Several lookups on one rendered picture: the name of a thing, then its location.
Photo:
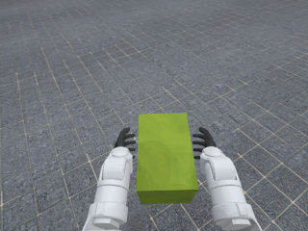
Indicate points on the right robot forearm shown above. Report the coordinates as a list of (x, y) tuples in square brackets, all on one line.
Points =
[(230, 210)]

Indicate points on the left robot forearm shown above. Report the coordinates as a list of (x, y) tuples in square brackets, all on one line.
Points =
[(109, 209)]

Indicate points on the left robot hand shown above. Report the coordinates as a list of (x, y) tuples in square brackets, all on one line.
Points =
[(121, 140)]

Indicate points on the carton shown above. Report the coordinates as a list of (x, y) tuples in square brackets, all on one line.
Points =
[(165, 164)]

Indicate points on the right robot hand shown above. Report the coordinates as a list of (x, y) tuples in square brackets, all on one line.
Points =
[(207, 143)]

